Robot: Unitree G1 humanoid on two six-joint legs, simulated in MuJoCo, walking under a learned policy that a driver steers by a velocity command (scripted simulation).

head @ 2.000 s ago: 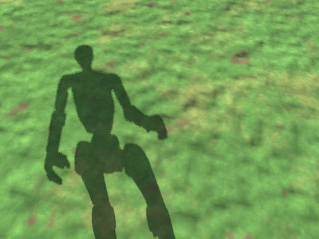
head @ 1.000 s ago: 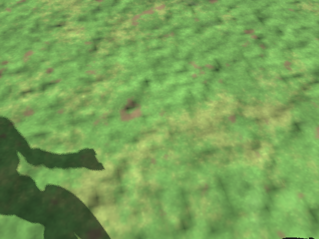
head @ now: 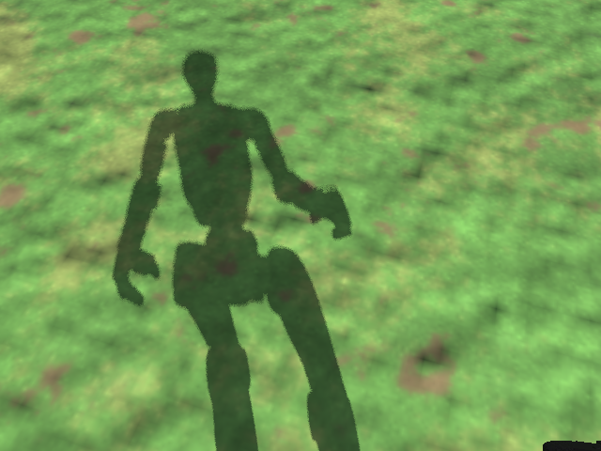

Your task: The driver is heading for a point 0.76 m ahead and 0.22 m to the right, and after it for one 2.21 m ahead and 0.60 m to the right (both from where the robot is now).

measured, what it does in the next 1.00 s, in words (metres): walks ahead, turning right: right foot, then left foot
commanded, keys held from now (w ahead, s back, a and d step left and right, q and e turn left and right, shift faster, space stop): w+e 0.96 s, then e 0.04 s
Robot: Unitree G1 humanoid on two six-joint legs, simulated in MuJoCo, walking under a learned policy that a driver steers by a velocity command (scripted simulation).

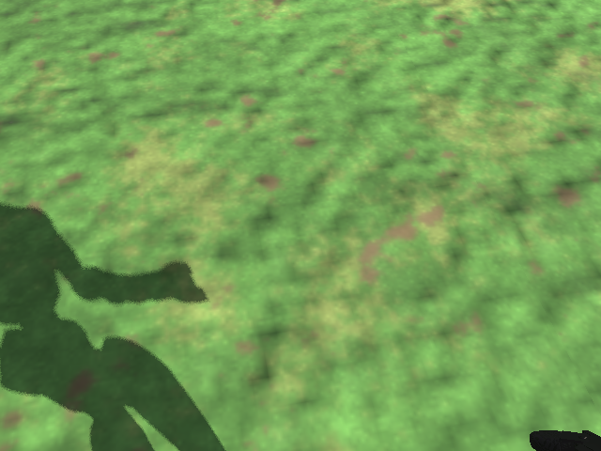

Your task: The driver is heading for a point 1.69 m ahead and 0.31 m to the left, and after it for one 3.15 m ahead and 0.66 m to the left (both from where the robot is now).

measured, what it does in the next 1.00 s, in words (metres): walks ahead, turning left: right foot, then left foot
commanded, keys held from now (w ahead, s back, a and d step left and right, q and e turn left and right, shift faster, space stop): e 0.12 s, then q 0.88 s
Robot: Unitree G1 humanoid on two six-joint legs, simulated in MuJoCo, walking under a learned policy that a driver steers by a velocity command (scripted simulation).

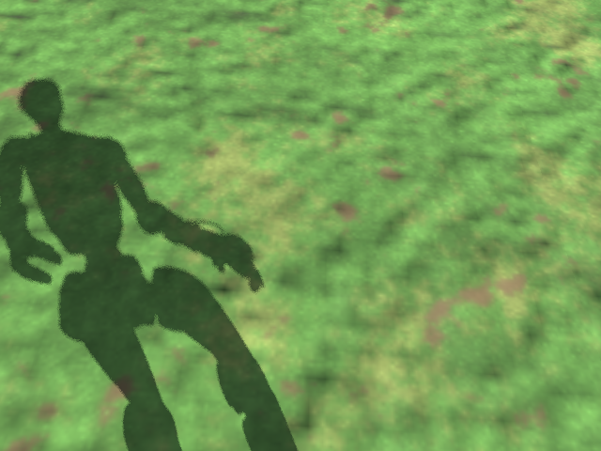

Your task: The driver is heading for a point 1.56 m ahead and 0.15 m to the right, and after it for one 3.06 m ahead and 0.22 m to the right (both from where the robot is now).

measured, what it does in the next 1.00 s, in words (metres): steps on the spot: right foot, then left foot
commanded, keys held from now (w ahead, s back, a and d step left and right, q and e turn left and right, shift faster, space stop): q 0.04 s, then no key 0.64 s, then w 0.32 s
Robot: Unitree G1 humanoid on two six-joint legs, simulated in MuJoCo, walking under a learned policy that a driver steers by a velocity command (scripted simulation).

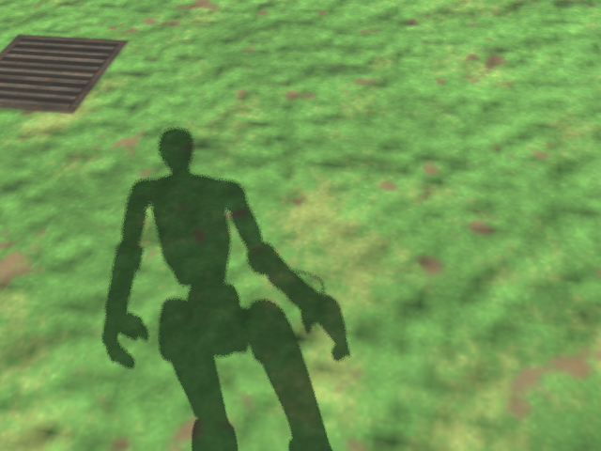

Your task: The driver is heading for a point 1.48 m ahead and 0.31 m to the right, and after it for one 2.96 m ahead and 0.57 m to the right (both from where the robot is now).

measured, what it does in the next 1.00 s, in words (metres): walks ahead: left foot, then right foot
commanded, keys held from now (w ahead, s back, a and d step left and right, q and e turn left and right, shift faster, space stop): w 0.46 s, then w+e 0.54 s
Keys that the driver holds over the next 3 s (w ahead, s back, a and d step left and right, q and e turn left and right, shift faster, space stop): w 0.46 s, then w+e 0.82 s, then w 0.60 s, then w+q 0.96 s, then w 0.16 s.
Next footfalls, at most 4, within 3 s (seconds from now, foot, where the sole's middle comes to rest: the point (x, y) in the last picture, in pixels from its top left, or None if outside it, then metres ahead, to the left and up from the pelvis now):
0.40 left None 0.38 0.14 -0.77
0.94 right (392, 394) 0.66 -0.13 -0.77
1.42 left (348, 278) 1.00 -0.04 -0.77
1.94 right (472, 242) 1.12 -0.40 -0.77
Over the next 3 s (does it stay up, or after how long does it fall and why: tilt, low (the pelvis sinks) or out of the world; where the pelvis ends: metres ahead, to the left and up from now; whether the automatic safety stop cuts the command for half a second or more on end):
stays up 1.59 -0.41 -0.01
